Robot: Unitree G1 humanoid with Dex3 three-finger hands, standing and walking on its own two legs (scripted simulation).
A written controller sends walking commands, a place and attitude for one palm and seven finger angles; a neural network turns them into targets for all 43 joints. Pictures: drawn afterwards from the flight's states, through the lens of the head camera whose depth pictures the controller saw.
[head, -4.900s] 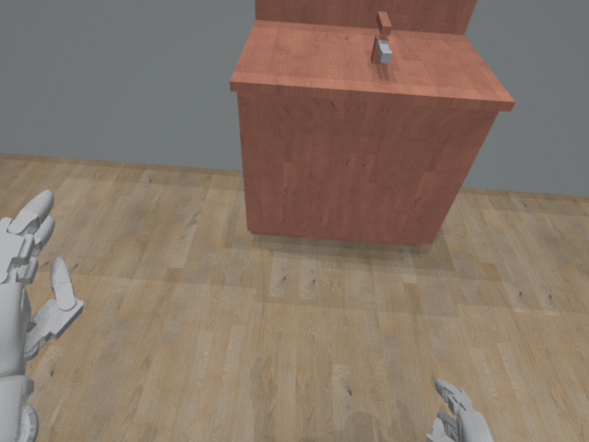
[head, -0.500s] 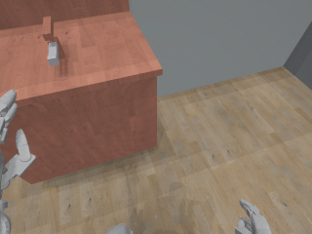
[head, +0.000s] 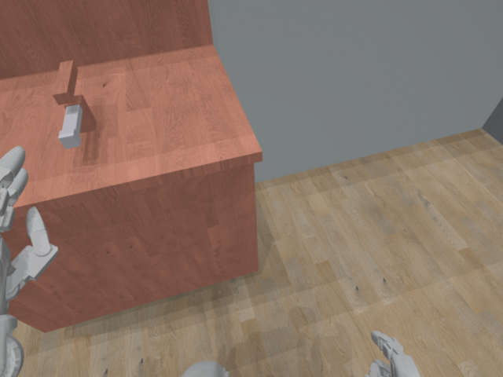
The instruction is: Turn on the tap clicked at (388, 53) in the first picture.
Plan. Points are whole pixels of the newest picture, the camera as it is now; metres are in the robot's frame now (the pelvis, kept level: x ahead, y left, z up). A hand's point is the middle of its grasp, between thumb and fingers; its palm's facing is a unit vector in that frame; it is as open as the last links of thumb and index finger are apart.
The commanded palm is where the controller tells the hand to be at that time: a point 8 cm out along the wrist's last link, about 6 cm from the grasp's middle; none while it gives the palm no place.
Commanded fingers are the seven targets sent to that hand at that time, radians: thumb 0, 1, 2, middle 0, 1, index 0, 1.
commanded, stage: take the last steps up to it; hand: left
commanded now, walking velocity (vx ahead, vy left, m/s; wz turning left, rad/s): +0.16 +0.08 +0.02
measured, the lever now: (69, 138) +0.51 +0.41 +0.08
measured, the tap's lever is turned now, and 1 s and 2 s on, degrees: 0 0 0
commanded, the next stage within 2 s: come to a stop and stand still in 0.10 s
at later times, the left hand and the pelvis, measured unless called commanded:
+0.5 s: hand (92, 200) +0.29 +0.22 +0.18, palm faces +0.37 -0.82 -0.44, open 7.4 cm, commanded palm +0.24 +0.27 +0.18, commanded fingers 0.00 0.90 0.90 -0.20 -0.30 -0.20 -0.30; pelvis +0.07 -0.01 +0.00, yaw -1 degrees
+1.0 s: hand (45, 228) +0.25 +0.27 +0.17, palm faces +0.33 -0.87 -0.37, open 7.4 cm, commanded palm +0.20 +0.31 +0.18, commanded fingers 0.00 0.90 0.90 -0.20 -0.30 -0.20 -0.30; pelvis +0.03 +0.04 +0.00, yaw -2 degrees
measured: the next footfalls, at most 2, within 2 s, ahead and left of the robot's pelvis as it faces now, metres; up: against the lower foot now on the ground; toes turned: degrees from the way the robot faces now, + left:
left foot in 0.18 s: +0.10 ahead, +0.12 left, +0.00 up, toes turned +2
right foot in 0.42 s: +0.13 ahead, -0.09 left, +0.00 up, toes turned +6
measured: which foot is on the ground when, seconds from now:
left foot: up 0.00-0.16, down 0.18-1.00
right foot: down 0.00-0.18, up 0.20-0.40, down 0.42-1.00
